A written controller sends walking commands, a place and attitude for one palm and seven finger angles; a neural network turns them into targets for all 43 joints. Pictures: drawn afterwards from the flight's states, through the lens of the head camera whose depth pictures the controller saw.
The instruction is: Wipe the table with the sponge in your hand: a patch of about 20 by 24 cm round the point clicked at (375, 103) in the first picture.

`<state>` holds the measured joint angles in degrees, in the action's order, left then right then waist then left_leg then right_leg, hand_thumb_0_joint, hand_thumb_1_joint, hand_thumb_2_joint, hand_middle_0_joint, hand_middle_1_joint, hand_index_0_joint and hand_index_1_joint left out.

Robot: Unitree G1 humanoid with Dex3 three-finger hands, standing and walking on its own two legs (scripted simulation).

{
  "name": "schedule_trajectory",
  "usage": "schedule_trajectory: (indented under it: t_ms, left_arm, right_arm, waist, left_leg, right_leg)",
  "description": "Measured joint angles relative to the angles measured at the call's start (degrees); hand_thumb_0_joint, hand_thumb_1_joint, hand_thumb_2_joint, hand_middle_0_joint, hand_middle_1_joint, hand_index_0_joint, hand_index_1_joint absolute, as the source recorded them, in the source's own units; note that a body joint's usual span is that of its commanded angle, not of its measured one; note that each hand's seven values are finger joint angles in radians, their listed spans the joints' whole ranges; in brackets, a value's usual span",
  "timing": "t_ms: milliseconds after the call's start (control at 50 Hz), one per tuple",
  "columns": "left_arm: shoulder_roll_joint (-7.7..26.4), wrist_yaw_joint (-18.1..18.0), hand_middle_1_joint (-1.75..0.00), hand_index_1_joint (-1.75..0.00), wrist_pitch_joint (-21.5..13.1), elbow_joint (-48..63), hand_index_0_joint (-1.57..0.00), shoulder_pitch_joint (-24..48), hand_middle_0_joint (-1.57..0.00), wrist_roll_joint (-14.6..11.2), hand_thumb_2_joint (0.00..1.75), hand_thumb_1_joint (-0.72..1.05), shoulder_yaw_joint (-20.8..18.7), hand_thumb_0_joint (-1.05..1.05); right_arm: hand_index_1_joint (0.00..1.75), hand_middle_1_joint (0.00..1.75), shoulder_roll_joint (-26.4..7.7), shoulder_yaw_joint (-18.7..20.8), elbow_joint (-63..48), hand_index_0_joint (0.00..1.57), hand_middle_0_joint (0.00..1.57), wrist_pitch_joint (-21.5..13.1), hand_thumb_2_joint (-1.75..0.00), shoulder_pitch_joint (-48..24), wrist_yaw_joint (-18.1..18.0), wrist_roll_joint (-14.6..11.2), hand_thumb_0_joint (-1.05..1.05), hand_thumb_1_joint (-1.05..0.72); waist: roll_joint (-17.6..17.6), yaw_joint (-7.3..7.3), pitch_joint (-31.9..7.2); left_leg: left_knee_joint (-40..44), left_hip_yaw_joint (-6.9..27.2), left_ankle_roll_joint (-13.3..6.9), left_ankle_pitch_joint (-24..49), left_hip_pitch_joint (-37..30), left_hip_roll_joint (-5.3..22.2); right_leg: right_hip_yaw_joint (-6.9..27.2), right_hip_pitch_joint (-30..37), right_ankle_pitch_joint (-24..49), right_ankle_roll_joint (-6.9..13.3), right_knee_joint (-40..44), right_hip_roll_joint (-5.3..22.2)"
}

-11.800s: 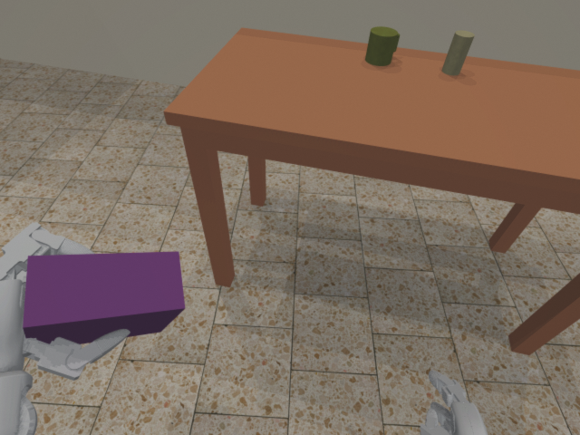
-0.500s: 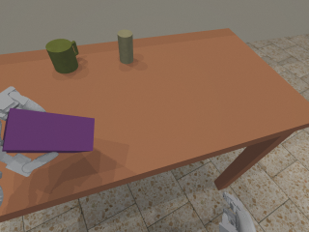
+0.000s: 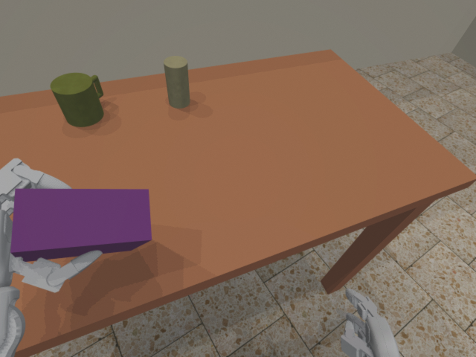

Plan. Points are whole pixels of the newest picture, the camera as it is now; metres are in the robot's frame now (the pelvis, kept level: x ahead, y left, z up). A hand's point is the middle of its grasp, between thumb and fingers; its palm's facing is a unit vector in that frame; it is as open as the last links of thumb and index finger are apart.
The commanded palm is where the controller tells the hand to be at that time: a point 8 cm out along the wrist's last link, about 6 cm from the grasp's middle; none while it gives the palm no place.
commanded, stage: come to a stop and stand still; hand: left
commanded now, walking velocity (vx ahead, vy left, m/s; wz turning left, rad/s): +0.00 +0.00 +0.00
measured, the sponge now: (104, 224) +0.24 +0.21 +0.14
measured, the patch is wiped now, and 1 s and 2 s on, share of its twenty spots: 0.00 0.00 0.00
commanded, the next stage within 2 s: look again from close up in 0.14 s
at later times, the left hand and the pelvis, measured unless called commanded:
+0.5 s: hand (52, 234) +0.21 +0.25 +0.15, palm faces +0.39 -0.85 -0.36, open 10.5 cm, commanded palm +0.16 +0.28 +0.17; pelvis +0.00 +0.00 +0.00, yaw +0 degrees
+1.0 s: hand (66, 239) +0.20 +0.23 +0.17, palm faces +0.39 -0.70 -0.60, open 10.5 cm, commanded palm +0.17 +0.27 +0.20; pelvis -0.01 -0.04 -0.01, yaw +2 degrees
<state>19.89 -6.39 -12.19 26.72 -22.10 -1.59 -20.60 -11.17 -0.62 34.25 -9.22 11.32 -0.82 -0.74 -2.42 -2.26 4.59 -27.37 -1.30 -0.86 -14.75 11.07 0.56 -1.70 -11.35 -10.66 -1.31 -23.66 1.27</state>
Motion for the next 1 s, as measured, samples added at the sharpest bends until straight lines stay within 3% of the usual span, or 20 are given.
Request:
schedule_trajectory:
  t_ms: [200,420,600,620,640,680,720,760,820,860,920,1000]
  left_arm:
    - [1.1,0.7,-1.35,-1.35,1.2,0.7,-0.69,-1.8,-0.67,0.0,1.02,-0.52,0.9,-0.02]
    - [0.7,0.1,-1.35,-1.35,1.7,1.6,-0.69,-2.2,-0.67,0.0,1.02,-0.52,0.8,-0.02]
    - [0.6,0.0,-1.35,-1.35,2.2,0.8,-0.69,-2.4,-0.67,0.0,1.02,-0.52,1.1,-0.02]
    - [2.8,0.7,-1.35,-1.35,2.3,0.5,-0.69,-0.2,-0.67,0.7,1.02,-0.52,1.3,-0.02]
    - [6.1,1.8,-1.35,-1.35,2.5,-0.9,-0.69,4.4,-0.67,2.4,1.02,-0.52,1.1,-0.02]
    - [9.4,3.7,-1.35,-1.35,5.9,-5.3,-0.70,13.1,-0.68,2.0,1.02,-0.53,0.5,-0.02]
    - [8.9,4.9,-1.35,-1.35,11.8,-7.3,-0.70,17.0,-0.68,-0.2,1.02,-0.53,-1.7,-0.02]
    - [7.3,5.3,-1.35,-1.35,17.3,-6.6,-0.70,16.3,-0.67,-0.1,1.02,-0.52,-2.6,-0.02]
    - [6.1,6.5,-1.35,-1.35,22.1,-2.1,-0.70,10.1,-0.67,3.0,1.02,-0.52,-0.2,-0.02]
    - [6.0,6.9,-1.35,-1.35,22.3,1.0,-0.70,5.7,-0.67,4.0,1.02,-0.52,2.3,-0.02]
    - [7.0,6.1,-1.34,-1.34,19.8,3.3,-0.70,1.6,-0.68,4.1,1.02,-0.53,4.2,-0.02]
    - [8.7,2.6,-1.34,-1.34,18.1,1.7,-0.70,3.9,-0.68,6.2,1.02,-0.53,3.6,-0.02]
  right_arm:
    - [0.30,0.30,1.5,-0.7,-1.4,0.20,0.20,1.1,-0.90,-1.4,-0.2,0.0,0.01,-0.90]
    - [0.30,0.30,0.8,-0.4,-0.9,0.20,0.20,1.8,-0.90,-1.0,-0.6,-0.2,0.01,-0.90]
    - [0.30,0.30,0.6,-0.1,-1.1,0.20,0.20,2.2,-0.90,-0.6,-0.8,-0.3,0.01,-0.90]
    - [0.30,0.30,0.1,-0.8,-2.5,0.20,0.20,2.6,-0.90,0.5,-2.1,-1.4,0.01,-0.90]
    - [0.30,0.30,0.1,-0.7,-3.1,0.20,0.20,2.4,-0.90,1.5,-2.9,-0.6,0.01,-0.90]
    - [0.30,0.30,-0.5,-0.8,-1.4,0.20,0.20,2.2,-0.90,1.4,-2.1,0.5,0.01,-0.90]
    - [0.30,0.30,-1.3,-1.7,0.7,0.20,0.20,2.4,-0.90,-0.2,-1.1,0.3,0.01,-0.90]
    - [0.30,0.30,-1.8,-2.2,1.3,0.20,0.20,2.6,-0.90,-1.7,-0.3,-0.2,0.01,-0.90]
    - [0.30,0.30,-2.1,-2.5,-0.2,0.20,0.20,3.2,-0.90,-3.2,0.3,-0.5,0.01,-0.90]
    - [0.30,0.30,-1.9,-2.5,-1.3,0.20,0.20,3.4,-0.90,-3.9,-0.1,-0.2,0.01,-0.90]
    - [0.30,0.30,-1.2,-2.4,-1.8,0.20,0.20,3.4,-0.90,-4.5,-1.3,0.3,0.01,-0.90]
    - [0.30,0.30,-1.2,-2.0,-0.8,0.20,0.20,3.7,-0.90,-4.6,-2.9,0.5,0.01,-0.90]
  waist:
    - [-0.1,0.53,0.3]
    - [0.2,-0.04,0.3]
    - [0.4,0.47,0.2]
    - [0.5,0.18,0.1]
    - [0.1,-0.84,0.1]
    - [0.1,-1.98,-0.3]
    - [1.0,-2.18,-1.3]
    - [2.3,-1.63,-2.6]
    - [3.6,-0.60,-3.7]
    - [4.0,-0.39,-3.8]
    - [3.6,-0.96,-4.0]
    - [3.9,-2.78,-4.0]
  left_leg:
    - [0.5,0.0,-0.2,0.2,-0.2,-0.2]
    - [1.0,0.3,-0.3,0.7,-0.3,-0.4]
    - [1.2,0.4,-0.2,1.0,-0.2,-0.3]
    - [0.2,1.0,-0.2,0.8,0.9,-0.3]
    - [-0.8,1.4,-0.1,0.5,1.7,-0.7]
    - [-2.0,2.0,0.3,0.2,2.3,-1.4]
    - [-2.4,1.5,0.5,-0.1,2.0,-1.2]
    - [-2.6,0.9,0.5,-0.5,1.7,-1.0]
    - [-3.1,0.3,0.5,-1.0,1.8,-0.9]
    - [-3.8,0.2,0.7,-1.4,2.0,-0.8]
    - [-5.0,0.7,1.4,-1.9,2.9,-0.4]
    - [-6.2,2.4,2.5,-2.2,3.7,0.4]
  right_leg:
    - [0.0,0.4,0.4,-0.2,0.8,0.2]
    - [-0.3,0.7,0.8,-0.3,1.5,0.4]
    - [-0.4,0.8,1.2,-0.2,2.0,0.2]
    - [-0.4,-0.2,0.1,-0.7,0.5,0.0]
    - [-0.3,-1.3,-0.2,0.3,-1.4,0.2]
    - [-0.7,-2.4,-1.7,0.9,-4.2,0.8]
    - [-0.2,-2.5,-2.4,0.9,-5.1,0.6]
    - [0.5,-2.7,-2.7,0.7,-5.7,0.4]
    - [1.1,-3.5,-3.4,0.8,-7.3,0.3]
    - [1.2,-4.1,-4.2,1.0,-8.7,0.3]
    - [0.7,-5.2,-5.2,1.6,-10.5,-0.1]
    - [-1.0,-5.3,-5.9,2.8,-11.4,-0.8]
